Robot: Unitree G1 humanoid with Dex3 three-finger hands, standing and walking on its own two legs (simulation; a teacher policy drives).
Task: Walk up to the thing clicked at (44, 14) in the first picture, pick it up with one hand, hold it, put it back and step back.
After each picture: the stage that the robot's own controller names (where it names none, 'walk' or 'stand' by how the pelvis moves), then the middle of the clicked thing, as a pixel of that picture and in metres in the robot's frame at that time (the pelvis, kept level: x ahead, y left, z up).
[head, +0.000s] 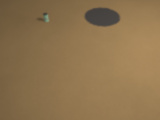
stand; (45, 17) +2.03 +0.54 -0.72
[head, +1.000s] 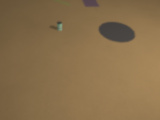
walk; (59, 26) +1.92 +0.23 -0.70
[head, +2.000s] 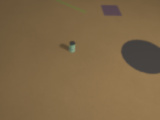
walk; (72, 46) +1.31 +0.08 -0.71
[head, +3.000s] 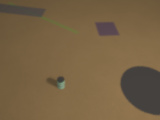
walk; (60, 82) +0.85 +0.16 -0.71
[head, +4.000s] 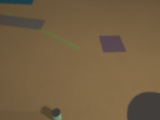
walk; (56, 115) +0.55 +0.19 -0.72
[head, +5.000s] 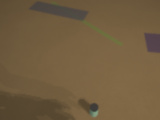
walk; (93, 110) +0.53 -0.08 -0.69
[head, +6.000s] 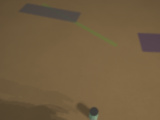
walk; (93, 114) +0.50 -0.06 -0.68
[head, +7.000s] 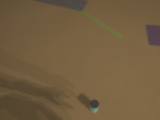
walk; (94, 106) +0.49 -0.06 -0.71
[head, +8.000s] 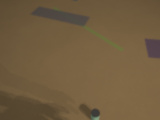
stand; (95, 115) +0.52 -0.07 -0.71
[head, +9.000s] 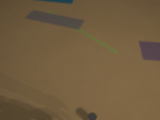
stand; (92, 119) +0.51 -0.06 -0.73
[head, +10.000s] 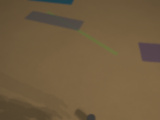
stand; out of the picture +0.50 -0.05 -0.73
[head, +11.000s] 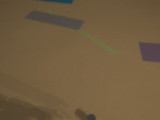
stand; out of the picture +0.50 -0.05 -0.73
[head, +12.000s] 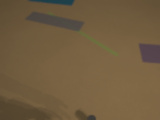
stand; out of the picture +0.50 -0.05 -0.73
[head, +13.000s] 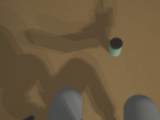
go down; (115, 47) +0.59 -0.07 -0.39
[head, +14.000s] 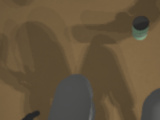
go down; (140, 28) +0.61 -0.10 -0.29
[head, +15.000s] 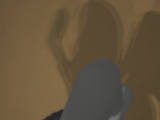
close in; out of the picture +0.60 -0.17 -0.25
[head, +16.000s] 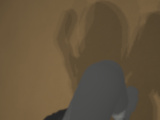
close in; out of the picture +0.60 -0.17 -0.28
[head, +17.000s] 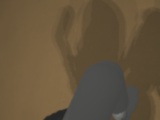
close in; out of the picture +0.60 -0.17 -0.29
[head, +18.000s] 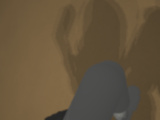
close in; out of the picture +0.60 -0.18 -0.29
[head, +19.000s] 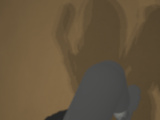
close in; out of the picture +0.60 -0.18 -0.29
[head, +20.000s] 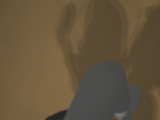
close in; out of the picture +0.60 -0.18 -0.29
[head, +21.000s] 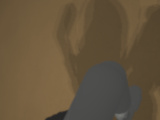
close in; out of the picture +0.60 -0.18 -0.29
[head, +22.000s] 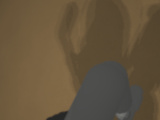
go down; out of the picture +0.60 -0.18 -0.29
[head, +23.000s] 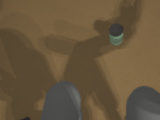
go down; (116, 34) +0.60 -0.08 -0.32
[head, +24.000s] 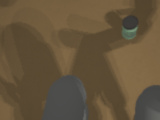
go down; (129, 28) +0.60 -0.09 -0.29
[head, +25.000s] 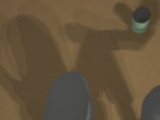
close in; (140, 21) +0.60 -0.10 -0.27
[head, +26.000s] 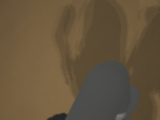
approach; out of the picture +0.60 -0.18 -0.28
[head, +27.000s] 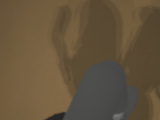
approach; out of the picture +0.60 -0.18 -0.28
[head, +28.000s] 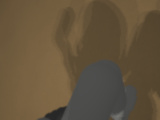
close in; out of the picture +0.60 -0.17 -0.28
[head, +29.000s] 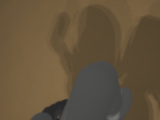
close in; out of the picture +0.60 -0.17 -0.27
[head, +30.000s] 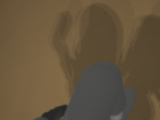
approach; out of the picture +0.60 -0.18 -0.27
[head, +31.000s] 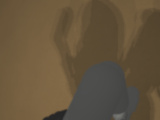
close in; out of the picture +0.60 -0.18 -0.28
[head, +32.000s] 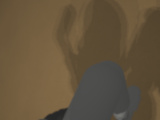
close in; out of the picture +0.60 -0.18 -0.29
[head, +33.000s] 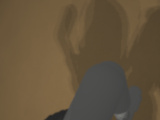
close in; out of the picture +0.60 -0.18 -0.29
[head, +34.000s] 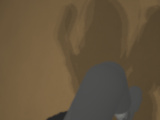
close in; out of the picture +0.60 -0.19 -0.29
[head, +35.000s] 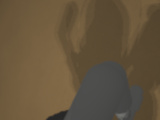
close in; out of the picture +0.60 -0.18 -0.29
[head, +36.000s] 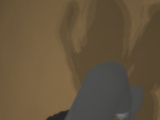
close in; out of the picture +0.59 -0.18 -0.29
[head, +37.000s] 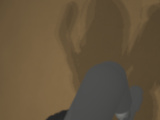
close in; out of the picture +0.59 -0.18 -0.29
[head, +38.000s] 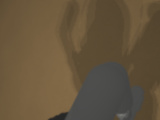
close in; out of the picture +0.59 -0.19 -0.30
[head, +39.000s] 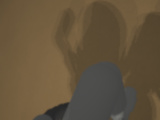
approach; out of the picture +0.60 -0.17 -0.28
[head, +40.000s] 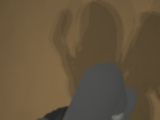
approach; out of the picture +0.60 -0.18 -0.28
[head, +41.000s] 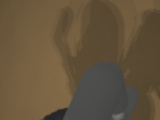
approach; out of the picture +0.60 -0.18 -0.28
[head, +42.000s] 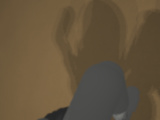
approach; out of the picture +0.60 -0.18 -0.28
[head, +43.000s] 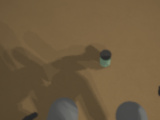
walk; (105, 58) +0.60 -0.06 -0.43
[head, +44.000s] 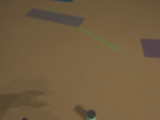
stand; (91, 117) +0.52 -0.02 -0.66
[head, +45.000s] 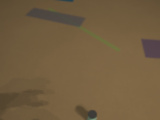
stand; (92, 117) +0.52 -0.03 -0.66
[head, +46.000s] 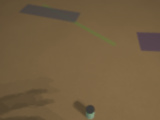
stand; (90, 112) +0.53 -0.03 -0.67
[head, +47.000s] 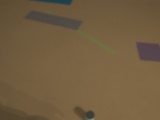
stand; (89, 117) +0.54 -0.05 -0.72
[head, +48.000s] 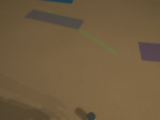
stand; (90, 119) +0.51 -0.06 -0.72
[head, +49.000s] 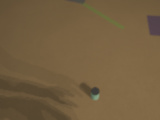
walk; (95, 93) +0.57 -0.05 -0.71
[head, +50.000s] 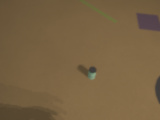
walk; (92, 73) +0.81 -0.11 -0.69
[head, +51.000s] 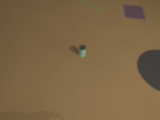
stand; (82, 51) +1.13 -0.02 -0.70
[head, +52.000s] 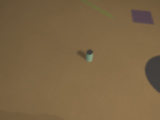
stand; (89, 55) +1.11 -0.06 -0.71
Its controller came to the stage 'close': no
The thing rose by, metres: 0.00
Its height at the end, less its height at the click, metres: +0.00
